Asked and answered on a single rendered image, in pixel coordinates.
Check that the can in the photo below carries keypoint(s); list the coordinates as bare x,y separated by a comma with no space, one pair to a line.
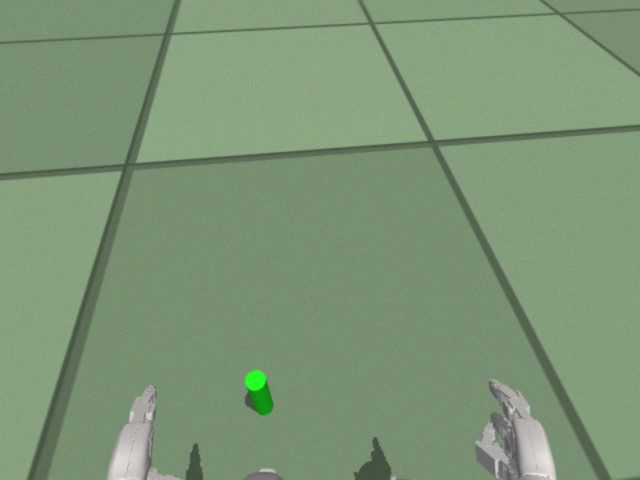
258,389

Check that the right robot hand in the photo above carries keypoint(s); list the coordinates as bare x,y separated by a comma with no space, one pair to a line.
527,448

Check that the left robot hand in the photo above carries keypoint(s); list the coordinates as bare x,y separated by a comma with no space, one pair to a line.
131,457

